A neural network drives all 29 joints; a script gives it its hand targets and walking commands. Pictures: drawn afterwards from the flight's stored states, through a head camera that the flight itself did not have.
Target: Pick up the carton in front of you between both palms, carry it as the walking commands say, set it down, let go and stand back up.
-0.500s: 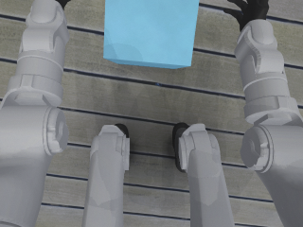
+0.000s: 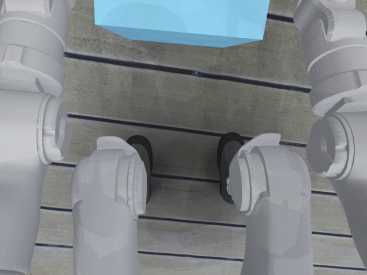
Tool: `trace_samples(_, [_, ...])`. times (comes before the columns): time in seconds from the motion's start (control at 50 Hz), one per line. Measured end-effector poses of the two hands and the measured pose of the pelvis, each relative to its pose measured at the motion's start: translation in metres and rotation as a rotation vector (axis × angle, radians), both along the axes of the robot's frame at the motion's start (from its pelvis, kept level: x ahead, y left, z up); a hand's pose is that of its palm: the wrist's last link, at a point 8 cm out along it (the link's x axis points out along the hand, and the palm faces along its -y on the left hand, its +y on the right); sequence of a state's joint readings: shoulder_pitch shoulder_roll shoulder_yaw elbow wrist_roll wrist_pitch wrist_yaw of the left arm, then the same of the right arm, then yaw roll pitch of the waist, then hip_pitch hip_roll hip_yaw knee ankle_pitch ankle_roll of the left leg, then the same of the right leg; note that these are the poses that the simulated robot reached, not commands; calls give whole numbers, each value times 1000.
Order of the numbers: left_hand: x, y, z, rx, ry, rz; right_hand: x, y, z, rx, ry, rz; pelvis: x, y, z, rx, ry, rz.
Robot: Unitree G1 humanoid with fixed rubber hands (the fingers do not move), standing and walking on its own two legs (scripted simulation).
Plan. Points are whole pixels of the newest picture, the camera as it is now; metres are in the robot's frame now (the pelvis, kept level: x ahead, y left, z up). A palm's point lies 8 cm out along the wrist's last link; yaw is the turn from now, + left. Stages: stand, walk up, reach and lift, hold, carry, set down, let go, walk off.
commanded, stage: reach and lift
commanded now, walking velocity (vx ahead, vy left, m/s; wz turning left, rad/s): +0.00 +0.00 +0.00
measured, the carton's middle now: out of the picture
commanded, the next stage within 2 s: none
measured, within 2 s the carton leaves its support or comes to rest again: leaves its support in 0.74 s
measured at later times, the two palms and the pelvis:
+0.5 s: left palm out of the picture +0.57 +0.16 -0.17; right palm out of the picture +0.55 -0.14 -0.17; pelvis -0.01 +0.00 +0.00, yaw +0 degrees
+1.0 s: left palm out of the picture +0.53 +0.16 -0.04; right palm out of the picture +0.53 -0.14 -0.04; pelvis +0.00 -0.01 +0.04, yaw +2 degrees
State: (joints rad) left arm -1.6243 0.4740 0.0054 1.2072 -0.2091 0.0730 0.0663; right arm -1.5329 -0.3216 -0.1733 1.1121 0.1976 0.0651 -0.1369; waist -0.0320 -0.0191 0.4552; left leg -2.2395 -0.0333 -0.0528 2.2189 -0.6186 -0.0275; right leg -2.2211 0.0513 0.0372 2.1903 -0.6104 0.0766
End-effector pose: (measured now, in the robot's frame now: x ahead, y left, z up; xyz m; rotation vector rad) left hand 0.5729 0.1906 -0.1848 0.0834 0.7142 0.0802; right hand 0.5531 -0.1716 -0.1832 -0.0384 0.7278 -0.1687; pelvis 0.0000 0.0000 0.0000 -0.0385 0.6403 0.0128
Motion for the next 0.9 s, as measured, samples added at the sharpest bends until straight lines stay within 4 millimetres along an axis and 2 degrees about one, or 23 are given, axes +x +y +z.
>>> trace_samples(0.12, [1,-8,6,-10,-10,-3,-1,2,5,5,-12,3,1,-1,-5,1,7,-1])
trace_samples(0.28, [-7,-12,10,-14,1,-5,-6,7,10,14,-5,13,-6,-3,0,3,5,-2])
trace_samples(0.4, [-5,-28,12,-30,3,-27,-3,30,10,43,-5,45,-11,-4,4,3,-12,-2])
trace_samples(0.64, [-4,-27,11,-56,27,-44,0,26,10,65,7,38,-3,0,-6,3,-22,4])
trace_samples(0.74, [-9,-30,14,-53,22,-29,1,27,19,60,2,13,2,0,-6,6,7,2])
trace_samples(0.82, [-14,-33,37,-46,-6,16,-3,30,44,44,-32,-34,4,-1,-1,6,41,6])
trace_samples(0.9, [-22,-30,84,-56,-43,37,-11,32,87,56,-69,-29,3,-4,12,9,75,9])
